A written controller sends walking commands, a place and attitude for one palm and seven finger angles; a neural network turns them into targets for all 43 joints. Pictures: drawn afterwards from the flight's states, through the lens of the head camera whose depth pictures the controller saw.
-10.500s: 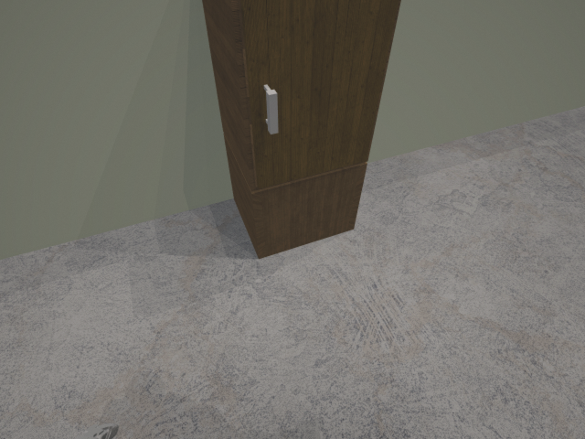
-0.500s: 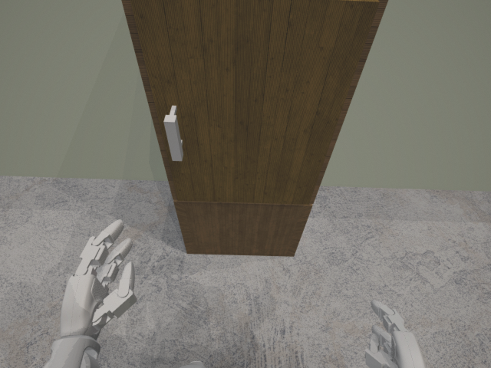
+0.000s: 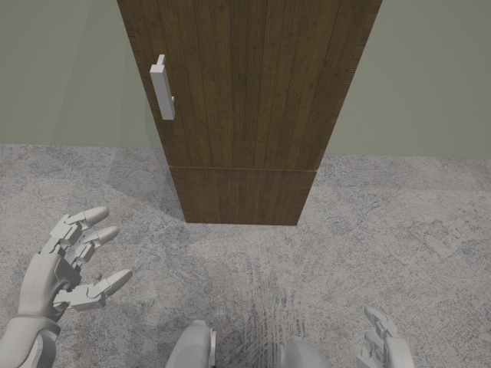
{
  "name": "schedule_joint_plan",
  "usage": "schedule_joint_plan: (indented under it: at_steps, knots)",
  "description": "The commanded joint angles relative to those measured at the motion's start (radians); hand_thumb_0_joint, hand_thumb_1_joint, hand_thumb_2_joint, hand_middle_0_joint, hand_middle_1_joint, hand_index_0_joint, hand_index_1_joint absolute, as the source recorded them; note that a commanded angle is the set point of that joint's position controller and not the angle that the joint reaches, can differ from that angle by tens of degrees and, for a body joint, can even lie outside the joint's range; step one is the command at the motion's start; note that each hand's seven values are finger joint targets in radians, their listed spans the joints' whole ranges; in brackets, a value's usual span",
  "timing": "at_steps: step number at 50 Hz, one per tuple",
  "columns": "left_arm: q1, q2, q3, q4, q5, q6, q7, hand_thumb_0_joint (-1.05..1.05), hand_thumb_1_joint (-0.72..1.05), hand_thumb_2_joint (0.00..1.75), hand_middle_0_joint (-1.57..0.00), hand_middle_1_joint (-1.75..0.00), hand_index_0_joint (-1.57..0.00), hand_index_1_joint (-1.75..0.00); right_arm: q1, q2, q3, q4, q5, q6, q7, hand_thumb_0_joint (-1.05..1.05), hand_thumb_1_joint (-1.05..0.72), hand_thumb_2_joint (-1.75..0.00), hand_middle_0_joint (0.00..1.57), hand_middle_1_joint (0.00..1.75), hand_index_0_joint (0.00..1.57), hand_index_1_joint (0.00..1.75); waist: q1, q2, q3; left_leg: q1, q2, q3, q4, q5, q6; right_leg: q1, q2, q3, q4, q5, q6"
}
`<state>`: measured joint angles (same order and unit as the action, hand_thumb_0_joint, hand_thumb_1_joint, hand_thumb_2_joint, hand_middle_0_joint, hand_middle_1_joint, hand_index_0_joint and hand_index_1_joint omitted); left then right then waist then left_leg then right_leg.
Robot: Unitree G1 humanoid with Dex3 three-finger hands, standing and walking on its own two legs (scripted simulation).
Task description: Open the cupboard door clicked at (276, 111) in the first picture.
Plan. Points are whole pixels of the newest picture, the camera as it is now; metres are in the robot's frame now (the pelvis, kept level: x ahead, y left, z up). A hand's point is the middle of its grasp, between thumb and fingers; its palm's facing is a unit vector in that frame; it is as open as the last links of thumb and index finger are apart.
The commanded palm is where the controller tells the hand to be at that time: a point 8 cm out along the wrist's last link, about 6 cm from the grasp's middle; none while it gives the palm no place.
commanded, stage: raise the hand with hooked fingers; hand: left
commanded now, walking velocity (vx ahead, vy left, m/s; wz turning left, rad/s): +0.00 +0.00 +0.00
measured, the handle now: (165, 87) +0.63 +0.21 +0.06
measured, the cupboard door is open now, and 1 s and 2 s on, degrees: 0 0 0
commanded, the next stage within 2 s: move the hooked fingers beside the handle in 1.34 s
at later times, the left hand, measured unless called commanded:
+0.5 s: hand (59, 258) +0.26 +0.28 +0.05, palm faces +0.04 -1.00 -0.04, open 13.5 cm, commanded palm +0.24 +0.33 +0.06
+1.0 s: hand (48, 228) +0.30 +0.31 +0.07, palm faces +0.02 -1.00 -0.04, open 14.0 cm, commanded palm +0.27 +0.35 +0.07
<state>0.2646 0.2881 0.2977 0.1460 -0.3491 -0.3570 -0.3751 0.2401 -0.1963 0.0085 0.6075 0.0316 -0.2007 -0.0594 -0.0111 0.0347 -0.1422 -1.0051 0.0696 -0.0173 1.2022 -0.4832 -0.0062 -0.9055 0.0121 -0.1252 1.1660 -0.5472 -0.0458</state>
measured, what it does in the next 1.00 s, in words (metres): stands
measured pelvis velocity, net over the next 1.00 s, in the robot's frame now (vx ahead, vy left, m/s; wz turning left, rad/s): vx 0.01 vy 0.04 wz -0.01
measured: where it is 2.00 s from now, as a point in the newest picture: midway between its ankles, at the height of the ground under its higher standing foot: outside the picture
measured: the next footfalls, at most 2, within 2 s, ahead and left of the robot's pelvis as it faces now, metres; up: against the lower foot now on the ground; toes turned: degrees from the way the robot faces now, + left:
none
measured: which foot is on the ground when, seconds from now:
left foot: down 0.00-1.00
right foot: down 0.00-1.00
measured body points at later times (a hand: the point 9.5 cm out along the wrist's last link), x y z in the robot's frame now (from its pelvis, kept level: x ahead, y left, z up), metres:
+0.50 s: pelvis +0.00 +0.03 +0.01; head +0.08 +0.06 +0.46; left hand +0.25 +0.34 +0.06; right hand +0.19 -0.20 -0.06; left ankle +0.05 +0.12 -0.64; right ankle +0.01 -0.10 -0.64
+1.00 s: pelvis +0.01 +0.04 +0.02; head +0.09 +0.06 +0.46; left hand +0.29 +0.36 +0.07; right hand +0.15 -0.22 -0.06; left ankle +0.05 +0.12 -0.64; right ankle +0.01 -0.10 -0.64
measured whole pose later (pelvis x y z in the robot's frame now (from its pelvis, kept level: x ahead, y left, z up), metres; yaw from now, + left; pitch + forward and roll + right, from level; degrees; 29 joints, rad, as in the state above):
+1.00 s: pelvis +0.01 +0.04 +0.02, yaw +0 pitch +16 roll -4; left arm 0.01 0.42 0.42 0.39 -0.36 -0.35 -0.49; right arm 0.29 -0.28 0.02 0.56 0.04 -0.17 -0.06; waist -0.02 0.02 -0.13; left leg -0.93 0.04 0.02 1.11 -0.46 0.04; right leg -0.83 -0.01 -0.09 1.04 -0.49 0.00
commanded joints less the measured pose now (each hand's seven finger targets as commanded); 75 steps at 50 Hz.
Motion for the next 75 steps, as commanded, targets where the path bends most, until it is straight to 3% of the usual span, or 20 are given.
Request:
schedule_joint_plan:
  at_steps: [1,4,11,13,15,17,19,21,22,35,37,40,43,46,50,61,62,71,73,75]
  knots:
    - [-0.016,0.149,0.103,-0.16,-0.014,-0.109,0.026,0.0,-0.01,0.51,-0.27,-0.88,-0.27,-0.88,-0.062,-0.163,-0.072,-0.165,-0.004,-0.071,-0.011,0.0,-0.9,-0.9,0.2,0.3,0.2,0.3,0.026,-0.025,-0.228,0.172,-0.052,-0.01,-0.157,0.205,0.037,0.171,-0.007,0.15,-0.234,0.162,0.041]
    - [-0.035,0.141,0.082,-0.133,-0.006,-0.138,0.028,0.0,-0.08,0.48,-0.27,-0.93,-0.27,-0.93,-0.046,-0.177,-0.075,-0.162,-0.004,-0.075,-0.009,0.0,-0.9,-0.9,0.2,0.3,0.2,0.3,0.011,-0.028,-0.198,0.193,-0.053,-0.015,-0.183,0.16,0.038,0.118,0.0,0.123,-0.239,0.094,0.036]
    - [-0.098,0.19,0.11,-0.161,-0.012,-0.16,0.008,0.0,-0.24,0.41,-0.28,-1.03,-0.28,-1.03,-0.019,-0.202,-0.074,-0.171,-0.003,-0.071,-0.011,0.0,-0.9,-0.9,0.2,0.3,0.2,0.3,0.015,0.039,-0.235,0.276,-0.052,-0.026,-0.223,0.181,0.036,0.103,0.013,0.076,-0.21,0.145,0.021]
    - [-0.098,0.194,0.114,-0.167,-0.015,-0.16,0.009,0.0,-0.29,0.39,-0.29,-1.07,-0.29,-1.07,-0.017,-0.203,-0.072,-0.171,-0.003,-0.07,-0.01,0.0,-0.9,-0.9,0.2,0.3,0.2,0.3,0.016,0.071,-0.246,0.302,-0.051,-0.029,-0.231,0.193,0.033,0.103,0.013,0.069,-0.21,0.16,0.019]
    - [-0.125,0.202,0.117,-0.143,-0.016,-0.148,0.003,0.0,-0.34,0.37,-0.29,-1.1,-0.29,-1.1,-0.01,-0.21,-0.068,-0.174,-0.004,-0.064,-0.01,0.0,-0.9,-0.9,0.2,0.3,0.2,0.3,0.009,0.053,-0.228,0.302,-0.049,-0.041,-0.238,0.189,0.031,0.094,0.021,0.06,-0.205,0.16,0.017]
    - [-0.141,0.211,0.118,-0.156,-0.014,-0.143,-0.005,0.0,-0.38,0.35,-0.29,-1.12,-0.29,-1.12,-0.01,-0.213,-0.065,-0.178,-0.004,-0.064,-0.008,0.0,-0.9,-0.9,0.2,0.3,0.2,0.3,0.014,0.097,-0.251,0.331,-0.048,-0.044,-0.247,0.194,0.026,0.094,0.018,0.057,-0.204,0.165,0.015]
    - [-0.151,0.2,0.102,-0.134,-0.008,-0.125,-0.011,0.0,-0.43,0.33,-0.29,-1.15,-0.29,-1.15,-0.01,-0.215,-0.062,-0.183,-0.001,-0.06,-0.006,0.0,-0.9,-0.9,0.2,0.3,0.2,0.3,0.007,0.096,-0.225,0.343,-0.046,-0.053,-0.26,0.19,0.021,0.08,0.02,0.047,-0.208,0.165,0.015]
    - [-0.179,0.22,0.118,-0.127,-0.009,-0.11,-0.021,0.0,-0.48,0.31,-0.3,-1.18,-0.3,-1.18,0.0,-0.221,-0.061,-0.187,-0.003,-0.056,-0.007,0.0,-0.9,-0.9,0.2,0.3,0.2,0.3,0.005,0.08,-0.244,0.361,-0.042,-0.061,-0.261,0.221,0.019,0.08,0.024,0.042,-0.203,0.185,0.015]
    - [-0.191,0.227,0.118,-0.131,-0.007,-0.105,-0.024,0.0,-0.5,0.3,-0.3,-1.2,-0.3,-1.2,0.0,-0.223,-0.059,-0.19,-0.002,-0.054,-0.006,0.0,-0.9,-0.9,0.2,0.3,0.2,0.3,0.006,0.102,-0.247,0.372,-0.041,-0.065,-0.266,0.225,0.015,0.074,0.022,0.04,-0.201,0.184,0.014]
    - [-0.347,0.313,0.181,-0.024,-0.017,-0.063,-0.073,0.0,-0.5,0.3,-0.3,-1.2,-0.3,-1.2,0.012,-0.233,-0.047,-0.191,0.0,-0.037,-0.015,0.0,-0.9,-0.9,0.2,0.3,0.2,0.3,0.008,0.104,-0.255,0.4,-0.042,-0.079,-0.291,0.204,0.007,0.078,0.026,0.041,-0.22,0.168,0.009]
    - [-0.376,0.319,0.184,-0.002,-0.02,-0.063,-0.083,0.0,-0.5,0.3,-0.3,-1.2,-0.3,-1.2,0.015,-0.237,-0.047,-0.186,0.003,-0.034,-0.017,0.0,-0.9,-0.9,0.2,0.3,0.2,0.3,0.0,0.073,-0.253,0.399,-0.04,-0.08,-0.297,0.193,0.009,0.08,0.027,0.04,-0.227,0.162,0.012]
    - [-0.415,0.358,0.211,0.018,-0.024,-0.065,-0.093,0.0,-0.5,0.3,-0.3,-1.2,-0.3,-1.2,0.022,-0.24,-0.046,-0.181,0.002,-0.033,-0.02,0.0,-0.9,-0.9,0.2,0.3,0.2,0.3,0.008,0.107,-0.26,0.402,-0.042,-0.077,-0.298,0.205,0.009,0.088,0.026,0.044,-0.228,0.168,0.007]
    - [-0.402,0.339,0.2,0.071,-0.03,-0.052,-0.11,0.0,-0.5,0.3,-0.3,-1.2,-0.3,-1.2,0.031,-0.241,-0.048,-0.182,0.007,-0.027,-0.02,0.0,-0.9,-0.9,0.2,0.3,0.2,0.3,0.001,0.071,-0.248,0.4,-0.042,-0.069,-0.302,0.206,0.014,0.09,0.027,0.044,-0.242,0.171,0.012]
    - [-0.377,0.347,0.207,0.054,-0.035,-0.055,-0.118,0.0,-0.5,0.3,-0.3,-1.2,-0.3,-1.2,0.037,-0.24,-0.052,-0.187,0.005,-0.031,-0.013,0.0,-0.9,-0.9,0.2,0.3,0.2,0.3,0.016,0.094,-0.291,0.422,-0.043,-0.063,-0.29,0.286,0.013,0.117,0.026,0.046,-0.236,0.217,0.011]
    - [-0.366,0.352,0.218,0.07,-0.036,-0.061,-0.103,0.0,-0.5,0.3,-0.3,-1.2,-0.3,-1.2,0.041,-0.242,-0.055,-0.189,0.004,-0.025,-0.009,0.0,-0.9,-0.9,0.2,0.3,0.2,0.3,0.009,0.055,-0.249,0.37,-0.046,-0.055,-0.284,0.251,0.021,0.116,0.029,0.05,-0.24,0.204,0.013]
    - [-0.387,0.359,0.217,0.038,-0.028,-0.086,-0.092,0.0,-0.5,0.3,-0.3,-1.2,-0.3,-1.2,0.035,-0.233,-0.051,-0.181,0.004,-0.02,-0.012,0.0,-0.9,-0.9,0.2,0.3,0.2,0.3,0.002,0.103,-0.281,0.369,-0.049,-0.031,-0.261,0.263,0.029,0.142,0.023,0.071,-0.243,0.233,0.017]
    - [-0.387,0.357,0.223,0.037,-0.035,-0.086,-0.092,0.0,-0.5,0.3,-0.3,-1.2,-0.3,-1.2,0.034,-0.23,-0.052,-0.182,0.004,-0.02,-0.012,0.0,-0.9,-0.9,0.2,0.3,0.2,0.3,0.0,0.075,-0.285,0.364,-0.05,-0.03,-0.257,0.266,0.031,0.153,0.022,0.072,-0.246,0.243,0.02]
    - [-0.388,0.349,0.22,0.065,-0.041,-0.072,-0.106,0.0,-0.5,0.3,-0.3,-1.2,-0.3,-1.2,0.028,-0.228,-0.048,-0.181,0.006,-0.019,-0.014,0.0,-0.9,-0.9,0.2,0.3,0.2,0.3,0.0,0.059,-0.279,0.334,-0.055,-0.02,-0.239,0.26,0.036,0.168,0.021,0.085,-0.248,0.26,0.023]
    - [-0.423,0.335,0.199,0.064,-0.037,-0.073,-0.107,0.0,-0.5,0.3,-0.3,-1.2,-0.3,-1.2,0.028,-0.229,-0.048,-0.18,0.008,-0.019,-0.017,0.0,-0.9,-0.9,0.2,0.3,0.2,0.3,-0.008,0.073,-0.278,0.339,-0.053,-0.022,-0.235,0.27,0.035,0.152,0.02,0.08,-0.24,0.268,0.023]
    - [-0.532,0.339,0.184,0.08,-0.028,-0.079,-0.101,0.0,-0.5,0.3,-0.3,-1.2,-0.3,-1.2,0.035,-0.232,-0.047,-0.161,0.005,-0.022,-0.024,0.0,-0.9,-0.9,0.2,0.3,0.2,0.3,-0.032,0.054,-0.256,0.327,-0.048,-0.03,-0.222,0.239,0.037,0.108,0.022,0.082,-0.235,0.236,0.023]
